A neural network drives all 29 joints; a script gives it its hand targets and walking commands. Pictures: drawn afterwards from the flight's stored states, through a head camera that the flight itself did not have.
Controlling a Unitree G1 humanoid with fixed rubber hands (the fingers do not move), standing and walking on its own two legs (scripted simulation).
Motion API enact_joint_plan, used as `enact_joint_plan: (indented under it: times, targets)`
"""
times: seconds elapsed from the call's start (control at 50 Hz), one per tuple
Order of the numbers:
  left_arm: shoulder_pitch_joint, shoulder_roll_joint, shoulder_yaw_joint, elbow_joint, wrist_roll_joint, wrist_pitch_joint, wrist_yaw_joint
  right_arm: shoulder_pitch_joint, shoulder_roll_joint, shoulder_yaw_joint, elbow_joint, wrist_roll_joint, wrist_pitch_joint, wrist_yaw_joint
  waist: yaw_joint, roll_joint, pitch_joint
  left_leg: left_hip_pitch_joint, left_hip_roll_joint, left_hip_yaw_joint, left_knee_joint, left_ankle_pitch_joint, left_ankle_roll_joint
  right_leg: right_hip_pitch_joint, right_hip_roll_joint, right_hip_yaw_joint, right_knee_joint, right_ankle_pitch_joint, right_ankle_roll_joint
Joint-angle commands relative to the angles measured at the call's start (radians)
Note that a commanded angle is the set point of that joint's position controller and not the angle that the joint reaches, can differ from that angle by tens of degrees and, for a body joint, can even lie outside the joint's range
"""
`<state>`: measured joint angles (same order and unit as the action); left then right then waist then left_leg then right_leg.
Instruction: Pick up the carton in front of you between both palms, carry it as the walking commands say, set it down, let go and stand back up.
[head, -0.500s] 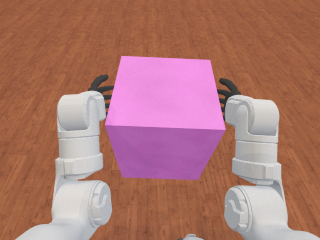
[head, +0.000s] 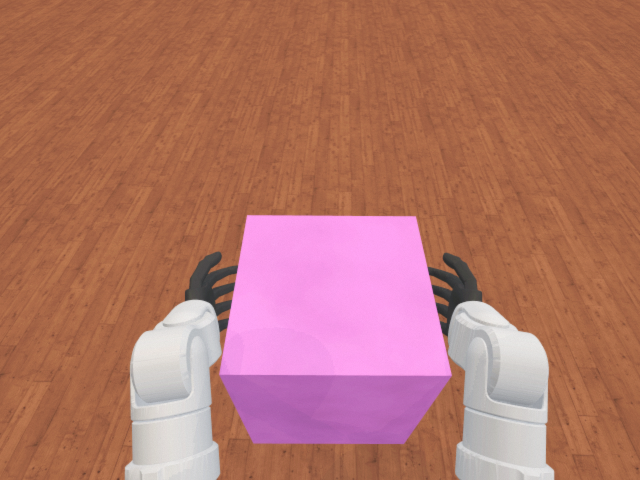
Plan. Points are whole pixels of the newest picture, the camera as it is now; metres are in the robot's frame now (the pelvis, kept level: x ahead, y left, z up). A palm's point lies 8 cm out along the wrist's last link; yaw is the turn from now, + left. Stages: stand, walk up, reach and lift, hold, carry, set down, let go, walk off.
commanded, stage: carry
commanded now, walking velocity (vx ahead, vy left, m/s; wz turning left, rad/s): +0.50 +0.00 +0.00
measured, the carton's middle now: (330, 336) +0.31 +0.01 +0.02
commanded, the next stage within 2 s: none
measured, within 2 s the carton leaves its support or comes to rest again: neither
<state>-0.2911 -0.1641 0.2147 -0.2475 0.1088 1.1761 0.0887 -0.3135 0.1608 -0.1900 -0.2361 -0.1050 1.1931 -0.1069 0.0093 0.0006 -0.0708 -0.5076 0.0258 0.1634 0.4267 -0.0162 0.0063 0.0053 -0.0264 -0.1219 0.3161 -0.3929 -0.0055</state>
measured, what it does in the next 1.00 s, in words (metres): walks ahead: left foot, then right foot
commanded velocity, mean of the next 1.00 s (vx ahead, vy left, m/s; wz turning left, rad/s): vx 0.50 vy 0.00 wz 0.00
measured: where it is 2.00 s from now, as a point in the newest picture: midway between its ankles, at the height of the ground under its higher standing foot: (329, 262)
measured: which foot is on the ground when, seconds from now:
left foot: up 0.00-0.00, down 0.02-0.50, up 0.52-0.98, down 1.00-1.00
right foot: down 0.00-0.04, up 0.06-0.48, down 0.50-1.00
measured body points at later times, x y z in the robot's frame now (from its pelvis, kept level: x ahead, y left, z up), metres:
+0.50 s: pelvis +0.33 -0.02 -0.01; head +0.27 -0.03 +0.43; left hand +0.60 +0.12 +0.09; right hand +0.59 -0.18 +0.08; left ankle +0.14 +0.09 -0.73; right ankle +0.47 -0.13 -0.74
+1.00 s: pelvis +0.64 -0.01 -0.01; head +0.61 +0.00 +0.44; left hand +0.91 +0.14 +0.09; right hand +0.91 -0.16 +0.10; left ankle +0.77 +0.09 -0.74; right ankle +0.47 -0.12 -0.73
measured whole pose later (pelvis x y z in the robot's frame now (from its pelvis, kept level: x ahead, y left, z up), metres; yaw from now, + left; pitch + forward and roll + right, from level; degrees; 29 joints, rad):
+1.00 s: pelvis +0.64 -0.01 -0.01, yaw -1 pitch +3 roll -1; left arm -0.15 -0.13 0.09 -0.36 0.12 1.23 0.08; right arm -0.14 0.13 -0.10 -0.38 -0.11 1.24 -0.09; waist 0.01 0.00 -0.16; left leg -0.47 0.08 0.21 0.45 -0.08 0.01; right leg 0.06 -0.07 -0.20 0.34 -0.43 0.05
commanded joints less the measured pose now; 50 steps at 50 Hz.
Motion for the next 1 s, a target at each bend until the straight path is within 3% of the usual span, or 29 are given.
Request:
enact_joint_plan:
  times: [0.0,0.02,0.04,0.06,0.1,0.12,0.14,0.2,0.24,0.34,0.42,0.46,0.48,0.5,0.52,0.54,0.56,0.58,0.6,0.64,0.7,0.76,0.88,0.94,0.98]
  targets:
    - [-0.426,-0.906,-0.799,-0.081,-0.385,0.024,-0.258,-0.388,0.923,0.769,-0.062,0.352,0.0,0.236,-0.019,-0.088,-0.443,0.55,0.013,0.015,-0.047,0.013,0.043,-0.058,-0.128,-0.032,0.375,0.766,-0.005]
    - [-0.411,-0.898,-0.799,-0.085,-0.391,0.033,-0.263,-0.358,0.909,0.765,-0.059,0.347,0.007,0.243,-0.026,0.106,-0.546,0.82,0.281,-0.339,0.019,0.023,0.116,-0.336,-0.08,-0.011,0.629,0.365,0.033]
    - [-0.384,-0.886,-0.807,-0.103,-0.391,0.044,-0.268,-0.297,0.915,0.751,-0.019,0.336,0.003,0.25,-0.03,0.31,-0.54,0.943,0.407,-0.647,-0.081,0.012,0.252,-0.642,0.063,0.037,0.85,-0.102,0.044]
    - [-0.392,-0.88,-0.811,-0.109,-0.396,0.043,-0.271,-0.27,0.922,0.751,-0.031,0.345,0.001,0.258,-0.029,0.238,-0.473,0.896,0.398,-0.601,-0.094,0.032,0.256,-0.752,0.017,0.11,0.955,-0.112,0.018]
    - [-0.408,-0.91,-0.828,-0.111,-0.416,0.033,-0.279,-0.305,0.953,0.768,-0.065,0.36,-0.005,0.265,-0.027,0.067,-0.379,0.719,0.345,-0.452,-0.124,0.097,0.195,-0.748,-0.064,0.132,0.887,-0.02,0.001]
    - [-0.403,-0.922,-0.833,-0.113,-0.423,0.028,-0.28,-0.324,0.961,0.777,-0.082,0.373,-0.007,0.268,-0.022,0.043,-0.35,0.628,0.321,-0.39,-0.163,0.036,0.164,-0.706,-0.093,0.134,0.806,0.025,0.003]
    - [-0.394,-0.928,-0.836,-0.116,-0.424,0.024,-0.278,-0.333,0.962,0.785,-0.095,0.385,-0.009,0.272,-0.019,0.062,-0.332,0.564,0.303,-0.333,-0.196,-0.029,0.146,-0.661,-0.094,0.113,0.74,0.048,0.008]
    - [-0.339,-0.925,-0.838,-0.102,-0.4,0.017,-0.266,-0.307,0.935,0.793,-0.107,0.403,-0.009,0.283,-0.02,0.118,-0.281,0.486,0.27,-0.233,-0.281,-0.182,0.148,-0.634,-0.094,0.058,0.574,0.129,0.032]
    - [-0.314,-0.908,-0.832,-0.098,-0.385,0.017,-0.257,-0.297,0.911,0.798,-0.109,0.408,-0.005,0.289,-0.02,0.122,-0.233,0.464,0.246,-0.18,-0.307,-0.186,0.14,-0.635,-0.096,0.026,0.442,0.221,0.043]
    - [-0.297,-0.847,-0.818,-0.114,-0.376,0.037,-0.246,-0.285,0.843,0.793,-0.125,0.409,0.013,0.285,-0.026,0.119,-0.139,0.469,0.211,-0.088,-0.293,-0.036,0.113,-0.6,-0.071,-0.041,0.263,0.368,0.029]
    - [-0.309,-0.794,-0.799,-0.096,-0.379,0.062,-0.246,-0.288,0.794,0.779,-0.101,0.393,0.033,0.275,-0.028,0.137,-0.094,0.513,0.215,-0.056,-0.223,0.068,0.089,-0.532,-0.058,-0.074,0.188,0.362,-0.001]
    - [-0.302,-0.782,-0.786,-0.071,-0.379,0.069,-0.247,-0.304,0.782,0.777,-0.089,0.389,0.042,0.273,-0.012,0.126,-0.137,0.49,0.183,0.006,-0.036,0.261,0.062,-0.345,0.005,-0.149,0.134,0.275,-0.016]
    - [-0.293,-0.781,-0.779,-0.054,-0.379,0.07,-0.249,-0.299,0.776,0.777,-0.085,0.387,0.046,0.271,-0.001,0.09,-0.208,0.395,0.149,0.048,0.151,0.288,0.03,-0.128,0.014,-0.147,0.152,0.225,-0.022]
    - [-0.284,-0.779,-0.767,-0.037,-0.372,0.067,-0.251,-0.315,0.774,0.781,-0.089,0.389,0.051,0.27,0.021,-0.046,-0.29,0.176,0.095,0.049,0.408,0.1,-0.017,0.088,-0.174,0.155,0.083,0.041,-0.073]
    - [-0.292,-0.793,-0.761,-0.018,-0.369,0.057,-0.255,-0.348,0.806,0.793,-0.108,0.397,0.056,0.27,0.024,-0.334,-0.368,-0.093,-0.028,0.014,0.716,-0.269,-0.056,0.276,-0.402,0.58,-0.047,0.006,-0.199]
    - [-0.281,-0.835,-0.768,-0.024,-0.382,0.052,-0.258,-0.36,0.823,0.793,-0.101,0.403,0.049,0.274,0.017,-0.291,-0.34,-0.185,-0.021,-0.112,0.839,-0.453,-0.028,0.246,-0.402,0.615,-0.087,0.205,-0.205]
    - [-0.303,-0.868,-0.778,-0.053,-0.395,0.043,-0.261,-0.362,0.871,0.799,-0.092,0.408,0.038,0.277,0.013,-0.207,-0.348,-0.198,0.035,-0.156,0.89,-0.433,-0.002,0.205,-0.38,0.498,-0.058,0.308,-0.189]
    - [-0.327,-0.906,-0.793,-0.077,-0.406,0.033,-0.265,-0.357,0.902,0.799,-0.094,0.409,0.025,0.28,0.008,-0.097,-0.348,-0.191,0.076,-0.17,0.863,-0.379,0.01,0.145,-0.361,0.414,-0.046,0.323,-0.16]
    - [-0.349,-0.935,-0.806,-0.102,-0.416,0.023,-0.269,-0.35,0.921,0.805,-0.103,0.409,0.013,0.281,0.004,-0.046,-0.325,-0.163,0.105,-0.174,0.796,-0.322,0.011,0.062,-0.338,0.333,-0.07,0.3,-0.125]
    - [-0.358,-0.958,-0.825,-0.127,-0.432,0.006,-0.277,-0.343,0.939,0.822,-0.128,0.396,-0.007,0.273,0.002,-0.097,-0.325,-0.105,0.11,-0.144,0.689,-0.241,0.002,-0.014,-0.299,0.218,-0.118,0.196,-0.092]
    - [-0.316,-0.928,-0.832,-0.147,-0.441,0.0,-0.284,-0.29,0.949,0.823,-0.139,0.377,-0.022,0.258,0.004,-0.134,-0.286,-0.108,0.111,-0.098,0.52,-0.187,-0.022,-0.046,-0.284,0.139,-0.181,0.139,-0.109]
    - [-0.301,-0.885,-0.835,-0.178,-0.443,0.006,-0.285,-0.265,0.916,0.821,-0.168,0.367,-0.018,0.248,0.006,-0.124,-0.234,-0.134,0.104,-0.059,0.325,-0.111,-0.037,-0.009,-0.261,0.083,-0.197,0.199,-0.121]
    - [-0.253,-0.794,-0.806,-0.168,-0.403,0.045,-0.264,-0.249,0.82,0.805,-0.183,0.376,0.03,0.249,0.011,-0.142,-0.142,-0.074,0.065,0.01,0.099,-0.012,-0.012,0.043,-0.238,0.002,-0.157,0.359,-0.098]
    - [-0.263,-0.773,-0.797,-0.138,-0.388,0.064,-0.257,-0.264,0.789,0.789,-0.16,0.381,0.05,0.259,0.007,-0.153,-0.122,0.031,0.043,0.054,0.034,-0.06,0.008,0.056,-0.234,-0.028,-0.057,0.441,-0.071]
    - [-0.284,-0.767,-0.8,-0.129,-0.384,0.072,-0.254,-0.248,0.78,0.77,-0.125,0.382,0.058,0.265,-0.022,-0.071,-0.215,0.374,-0.006,0.096,0.016,-0.143,0.018,-0.085,-0.164,-0.117,0.24,0.53,-0.024]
